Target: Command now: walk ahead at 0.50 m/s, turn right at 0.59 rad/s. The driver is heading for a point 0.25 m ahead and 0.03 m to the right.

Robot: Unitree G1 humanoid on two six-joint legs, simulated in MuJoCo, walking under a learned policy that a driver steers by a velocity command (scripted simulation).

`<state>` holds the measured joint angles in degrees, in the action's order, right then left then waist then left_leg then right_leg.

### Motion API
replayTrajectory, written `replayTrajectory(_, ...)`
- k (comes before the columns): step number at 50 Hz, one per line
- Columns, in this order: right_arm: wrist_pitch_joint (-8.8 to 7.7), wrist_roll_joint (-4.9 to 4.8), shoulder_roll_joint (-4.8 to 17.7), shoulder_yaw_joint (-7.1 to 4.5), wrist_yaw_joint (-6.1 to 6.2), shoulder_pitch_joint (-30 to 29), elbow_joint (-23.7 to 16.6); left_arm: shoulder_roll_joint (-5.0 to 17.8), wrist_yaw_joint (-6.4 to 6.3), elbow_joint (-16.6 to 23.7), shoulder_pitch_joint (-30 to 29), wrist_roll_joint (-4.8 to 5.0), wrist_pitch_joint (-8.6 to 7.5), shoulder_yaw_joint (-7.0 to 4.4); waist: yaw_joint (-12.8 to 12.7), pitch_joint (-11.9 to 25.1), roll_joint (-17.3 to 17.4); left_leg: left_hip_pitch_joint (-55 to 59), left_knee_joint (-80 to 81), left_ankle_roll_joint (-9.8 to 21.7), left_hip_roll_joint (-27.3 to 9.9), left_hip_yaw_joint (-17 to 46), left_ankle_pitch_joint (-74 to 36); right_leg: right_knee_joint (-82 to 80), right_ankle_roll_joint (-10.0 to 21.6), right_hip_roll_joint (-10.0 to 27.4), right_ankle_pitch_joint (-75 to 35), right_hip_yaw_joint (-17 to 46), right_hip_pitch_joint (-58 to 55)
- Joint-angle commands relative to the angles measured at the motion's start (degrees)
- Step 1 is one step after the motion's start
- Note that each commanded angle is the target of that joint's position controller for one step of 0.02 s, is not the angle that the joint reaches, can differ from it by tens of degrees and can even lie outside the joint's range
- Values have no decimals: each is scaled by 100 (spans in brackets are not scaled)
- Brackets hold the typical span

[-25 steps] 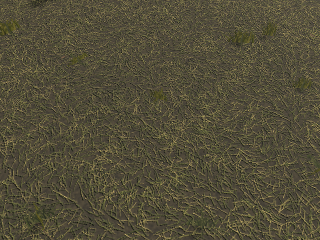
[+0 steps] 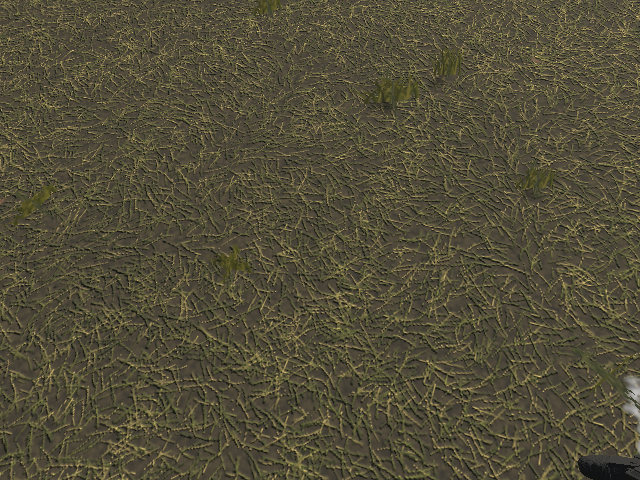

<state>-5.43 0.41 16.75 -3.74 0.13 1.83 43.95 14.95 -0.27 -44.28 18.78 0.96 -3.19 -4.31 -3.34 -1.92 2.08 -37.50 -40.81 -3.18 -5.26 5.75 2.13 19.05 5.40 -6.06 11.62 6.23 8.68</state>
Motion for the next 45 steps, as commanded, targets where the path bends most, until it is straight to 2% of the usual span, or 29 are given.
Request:
replayTrajectory(1, -97, -62, 297, -31, -57, -591, -496, 1022, -65, 320, 67, 28, -47, -263, -67, 132, -730, 721, 819, -19, 403, -290, -749, -524, 710, 1167, -776, 958, 473)
replayTrajectory(5, -210, 19, 501, -87, -166, -522, -548, 886, -145, 200, 265, -12, 72, -222, -46, 252, -871, 920, 1338, 242, 558, -290, -585, 425, 474, 1343, -1895, 1219, -268)
replayTrajectory(6, -242, 39, 545, -105, -177, -359, -510, 860, -169, 216, 213, -34, 99, -212, 39, 335, -937, 1100, 1409, 349, 590, -321, -467, 697, 399, 1353, -2236, 1300, -407)
replayTrajectory(7, -278, 78, 579, -131, -171, 8, -407, 804, -183, 265, 55, -34, 114, -187, 264, 485, -946, 1570, 1699, 489, 629, -429, -723, 1102, 266, 1207, -2662, 1248, -452)
replayTrajectory(8, -319, 175, 743, -172, -150, 437, -335, 665, -179, 353, -29, -60, 102, -134, 473, 857, -828, 2456, 1740, 689, 330, -310, -1801, 1786, 44, 892, -2735, 1087, -247)
replayTrajectory(9, -328, 312, 1085, -222, -132, 1091, -299, 442, -182, 503, 119, -165, 73, -38, 616, 1687, -30, 4138, 1183, 1150, -727, 634, -4053, 3299, -251, 456, -1047, 772, 723)
replayTrajectory(10, -203, 239, 1116, -243, -166, 1428, -137, 310, -148, 374, 1216, -49, 45, 22, 318, 2553, 1564, 5561, 1218, 2261, -1990, 2493, -4650, 4969, -606, -203, 2931, 499, 2067)
replayTrajectory(11, -104, -2, 828, -183, -196, 1385, -178, 858, -127, 189, 1342, 8, 88, -66, 373, 2496, 949, 5265, 1468, 2237, -1952, 2874, -2952, 5555, -702, 141, 2854, 764, 2405)
replayTrajectory(12, -30, -48, 565, -101, -181, 1043, -262, 1056, -138, 248, 661, 45, 176, -129, 507, 1684, 475, 4586, 1637, 1979, -1635, 2207, -1998, 5723, -800, 308, 2489, 585, 2724)
replayTrajectory(13, 33, 13, 361, 5, -175, 695, -290, 990, -175, 304, 249, 9, 271, -117, 445, 1230, 110, 3823, 1844, 1789, -1334, 1716, -1474, 5440, -845, 506, 2181, 397, 2647)
replayTrajectory(14, 72, 46, 192, 87, -177, 397, -296, 900, -202, 376, 4, -53, 359, -114, 326, 861, 61, 3091, 2044, 1697, -1111, 1362, -1233, 4969, -869, 712, 1966, 318, 2412)
replayTrajectory(15, 108, 94, 209, 104, -177, 212, -254, 720, -204, 390, 42, -59, 433, -83, 139, 674, 275, 2484, 2246, 1569, -871, 1003, -1081, 4360, -869, 856, 1833, 175, 1935)
replayTrajectory(17, 145, 133, 360, 52, -157, 97, -169, 397, -226, 334, 162, -89, 457, 16, 71, 676, 631, 2009, 2356, 1547, -544, 428, -1597, 3259, -919, 802, 1642, -224, 1200)
replayTrajectory(19, 173, 86, 483, 13, -113, 216, -69, 336, -230, 293, 94, -110, 421, 60, 150, 997, 632, 2197, 2291, 1622, -612, 343, -1906, 2510, -904, 808, 1093, -300, 768)
replayTrajectory(21, 232, 18, 530, 17, -84, 246, -3, 425, -211, 236, 57, -100, 443, 41, 143, 1124, 542, 2235, 2279, 1586, -669, 350, -1100, 1864, -836, 789, 434, -364, 368)
replayTrajectory(23, 299, -30, 442, 74, -83, 162, 22, 418, -178, 196, -49, -153, 480, 37, 71, 906, 451, 1867, 2319, 1328, -476, 285, 604, 1023, -679, 705, -221, -478, -155)
replayTrajectory(24, 303, -16, 292, 139, -100, 303, 91, 480, -178, 278, -238, -232, 492, 37, 113, 726, 341, 1627, 2359, 1045, -328, 279, 1493, 721, -561, 848, -436, -280, -321)
replayTrajectory(25, 293, 48, 183, 191, -121, 418, 139, 660, -199, 395, -372, -277, 493, 20, 201, 593, 71, 1404, 2215, 751, -138, 170, 2197, 529, -390, 1248, -544, 156, -421)
replayTrajectory(26, 291, 74, 244, 157, -135, 688, 160, 1016, -213, 360, -547, -220, 504, -62, 545, 325, -548, 1488, 2128, 527, 295, -236, 2334, 610, -200, 1291, 260, 238, 155)
replayTrajectory(27, 308, 89, 286, 157, -110, 548, 195, 755, -182, 315, -552, -210, 471, -31, 404, 201, -644, 1899, 1921, 403, 380, -415, 2023, 482, -200, 1120, 1109, 139, 699)
replayTrajectory(28, 323, 64, 292, 155, -87, 489, 198, 559, -167, 292, -576, -241, 420, 26, 387, 79, -658, 2025, 1805, 401, 375, -418, 1796, 400, -281, 1050, 1198, 101, 897)
replayTrajectory(29, 340, 44, 242, 165, -56, 531, 248, 515, -159, 277, -629, -253, 366, 43, 415, 51, -696, 2109, 1714, 439, 348, -421, 1568, 404, -367, 1020, 900, 73, 941)
replayTrajectory(31, 353, 57, 254, 161, -27, 675, 338, 492, -151, 235, -607, -213, 259, 52, 439, 146, -704, 2188, 1574, 478, 353, -454, 1070, 549, -432, 1009, 191, 44, 774)
replayTrajectory(33, 344, 44, 256, 158, -23, 678, 403, 519, -153, 178, -520, -173, 216, 48, 405, 287, -547, 2296, 1480, 485, 337, -463, 656, 700, -435, 987, -286, 11, 612)
replayTrajectory(39, 405, -9, 289, 141, 1, 621, 623, 501, -160, 41, -509, -147, 224, 59, 378, 396, -301, 2511, 1334, 452, 301, -451, 74, 861, -420, 911, -924, -72, 436)
replayTrajectory(45, 489, -27, 334, 123, 69, 602, 871, 459, -157, -181, -529, -136, 228, 68, 397, 373, -224, 2654, 1310, 427, 282, -437, -68, 838, -421, 855, -1094, -145, 384)
